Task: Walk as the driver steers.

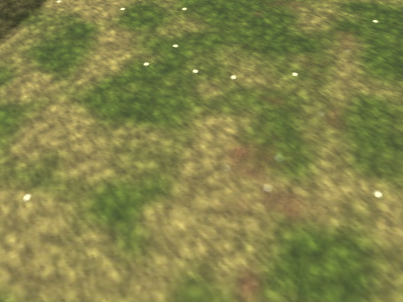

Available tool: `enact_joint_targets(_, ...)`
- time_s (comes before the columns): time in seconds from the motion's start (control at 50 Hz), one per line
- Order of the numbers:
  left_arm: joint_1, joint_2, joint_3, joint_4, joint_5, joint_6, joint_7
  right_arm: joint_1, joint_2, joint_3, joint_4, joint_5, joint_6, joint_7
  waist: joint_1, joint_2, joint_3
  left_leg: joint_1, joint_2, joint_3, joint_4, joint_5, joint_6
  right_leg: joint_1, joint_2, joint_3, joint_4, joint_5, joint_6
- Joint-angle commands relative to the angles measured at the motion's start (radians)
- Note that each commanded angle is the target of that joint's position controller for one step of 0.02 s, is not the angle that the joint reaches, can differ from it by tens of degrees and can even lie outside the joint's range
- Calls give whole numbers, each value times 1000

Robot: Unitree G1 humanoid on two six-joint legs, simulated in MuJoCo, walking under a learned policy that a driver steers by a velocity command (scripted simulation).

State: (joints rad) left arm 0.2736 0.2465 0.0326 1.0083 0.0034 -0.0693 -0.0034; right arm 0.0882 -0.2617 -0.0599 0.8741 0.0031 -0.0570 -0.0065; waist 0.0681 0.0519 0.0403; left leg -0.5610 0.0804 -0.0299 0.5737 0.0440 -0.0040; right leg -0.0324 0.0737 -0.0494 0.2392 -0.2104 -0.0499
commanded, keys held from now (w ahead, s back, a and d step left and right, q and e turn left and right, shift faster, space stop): no key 1.00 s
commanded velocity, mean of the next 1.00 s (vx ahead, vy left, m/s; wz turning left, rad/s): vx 0.05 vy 0.00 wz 0.00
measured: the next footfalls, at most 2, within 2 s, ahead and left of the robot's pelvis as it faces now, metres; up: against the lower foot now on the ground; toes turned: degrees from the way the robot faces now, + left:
left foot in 0.06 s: +0.21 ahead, +0.12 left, +0.00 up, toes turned +2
right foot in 0.36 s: +0.13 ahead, -0.12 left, +0.00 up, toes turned -1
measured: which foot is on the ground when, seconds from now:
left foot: up 0.00-0.04, down 0.06-1.00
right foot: down 0.00-0.08, up 0.10-0.34, down 0.36-1.00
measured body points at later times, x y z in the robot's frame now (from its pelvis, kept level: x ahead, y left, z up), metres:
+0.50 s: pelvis +0.11 +0.01 -0.01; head +0.12 +0.01 +0.44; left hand +0.14 +0.28 -0.15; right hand +0.22 -0.24 -0.15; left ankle +0.17 +0.12 -0.74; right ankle +0.09 -0.12 -0.74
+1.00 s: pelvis +0.14 +0.00 -0.01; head +0.15 +0.00 +0.44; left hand +0.17 +0.25 -0.16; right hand +0.22 -0.26 -0.15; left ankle +0.17 +0.12 -0.74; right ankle +0.09 -0.12 -0.74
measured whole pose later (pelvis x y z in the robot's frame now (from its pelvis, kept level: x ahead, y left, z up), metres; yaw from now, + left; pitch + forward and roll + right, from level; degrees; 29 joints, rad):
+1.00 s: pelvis +0.14 +0.00 -0.01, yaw +0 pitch -1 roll +0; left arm 0.23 0.21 0.02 1.09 0.00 -0.01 0.03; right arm 0.12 -0.23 -0.04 1.09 0.00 0.01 -0.04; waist 0.00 0.00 0.03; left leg -0.25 0.02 0.02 0.48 -0.21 -0.01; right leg -0.12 -0.01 -0.01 0.47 -0.33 0.00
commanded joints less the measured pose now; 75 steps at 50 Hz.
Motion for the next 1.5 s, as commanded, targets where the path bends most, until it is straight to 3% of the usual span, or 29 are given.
enact_joint_targets(0.02,-25,170,35,-24,-8,15,11,9,-91,-18,-47,-7,-11,14,-47,-128,-54,145,-24,7,-49,-30,31,-28,-279,93,61,558,-124)
enact_joint_targets(0.04,-43,168,35,-23,-14,23,13,51,-102,-23,-32,-12,-14,16,-79,-115,-65,201,-33,14,-102,-9,46,-26,-271,96,116,535,-104)
enact_joint_targets(0.06,-26,151,30,-19,-11,27,14,115,-129,-34,-5,-19,-17,12,-101,-82,-99,311,-36,20,-160,126,63,-36,-223,84,202,508,-70)
enact_joint_targets(0.08,39,120,20,-20,11,23,12,157,-195,-46,2,-29,-17,5,-78,21,-179,492,70,-69,-121,541,105,-117,-148,51,346,323,-22)
enact_joint_targets(0.1,168,37,-5,11,18,20,8,176,-177,-33,11,-33,-5,-1,-29,172,-294,718,232,-241,-80,695,256,-293,-62,35,542,-130,38)
enact_joint_targets(0.12,121,62,-5,11,0,32,8,202,-96,-13,24,-20,6,2,-77,173,-328,682,287,-345,-147,524,319,-347,-45,77,679,-470,67)
enact_joint_targets(0.14,61,115,9,-6,-18,48,11,165,-88,-2,22,-13,8,8,-75,112,-274,587,266,-350,-204,254,298,-383,-74,115,750,-506,68)
enact_joint_targets(0.16,19,126,15,-11,-23,67,21,101,-93,1,10,-14,9,8,-60,64,-212,505,237,-325,-246,56,262,-406,-99,117,770,-461,72)
enact_joint_targets(0.18,-2,130,21,-12,-16,85,31,36,-101,2,-3,-16,10,6,-46,49,-156,411,218,-296,-288,-82,240,-400,-119,117,740,-405,83)
enact_joint_targets(0.22,-3,118,24,-9,-7,105,46,-44,-107,1,-11,-24,17,-3,-15,86,-110,272,163,-230,-347,-255,198,-311,-135,105,621,-314,96)
enact_joint_targets(0.26,14,90,20,11,-3,103,48,-51,-101,3,-1,-26,25,-10,-12,95,-118,220,124,-159,-354,-274,187,-212,-121,76,501,-216,94)
enact_joint_targets(0.32,32,73,18,38,8,97,36,-44,-94,7,22,-2,34,-20,2,65,-127,192,92,-106,-337,-396,156,-87,-100,34,279,11,68)
enact_joint_targets(0.36,-11,106,18,17,27,96,32,7,-72,16,49,-1,38,-19,-25,6,-70,172,47,-79,-316,-520,77,-94,-160,95,159,43,26)
enact_joint_targets(0.38,-32,161,29,19,13,94,33,24,-80,9,46,-6,42,-20,-69,-79,-23,218,-10,-23,-302,-501,46,-212,-161,96,160,-114,5)
enact_joint_targets(0.4,-44,137,26,24,7,84,31,7,-77,11,47,-14,45,-25,-61,-108,-3,303,-30,3,-256,-431,30,-306,-151,102,123,-210,4)
enact_joint_targets(0.42,-55,109,18,25,11,72,31,9,-71,11,50,-12,45,-27,-67,-124,-5,352,-33,8,-221,-362,34,-333,-154,107,94,-203,17)
enact_joint_targets(0.46,-68,102,16,31,9,51,32,28,-71,10,66,-15,40,-25,-83,-136,-19,396,-38,17,-173,-236,43,-329,-152,108,94,-128,39)
enact_joint_targets(0.5,-44,101,14,40,5,41,33,36,-69,10,81,-12,38,-21,-76,-108,-41,398,-35,18,-159,-153,52,-282,-147,99,117,-43,43)
enact_joint_targets(0.68,-3,95,8,54,0,51,35,31,-76,9,127,-3,50,-19,-61,-57,-65,412,-34,24,-125,-3,45,-202,-133,78,158,133,32)
enact_joint_targets(0.94,4,74,6,59,1,59,36,32,-82,6,183,-1,63,-31,-67,-60,-40,421,-32,21,-126,-19,36,-192,-121,63,143,126,33)
enact_joint_targets(1.5,98,33,-4,76,0,54,46,88,-49,10,241,-1,66,-40,-73,-54,4,397,-37,19,-147,-120,29,-230,-107,51,117,1,35)
Velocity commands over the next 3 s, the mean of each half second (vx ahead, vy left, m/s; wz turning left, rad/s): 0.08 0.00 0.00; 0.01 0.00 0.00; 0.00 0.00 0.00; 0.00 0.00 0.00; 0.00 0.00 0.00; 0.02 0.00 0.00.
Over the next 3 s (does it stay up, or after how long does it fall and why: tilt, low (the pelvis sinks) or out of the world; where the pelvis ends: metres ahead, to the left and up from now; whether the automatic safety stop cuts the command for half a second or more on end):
stays up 0.15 -0.01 -0.01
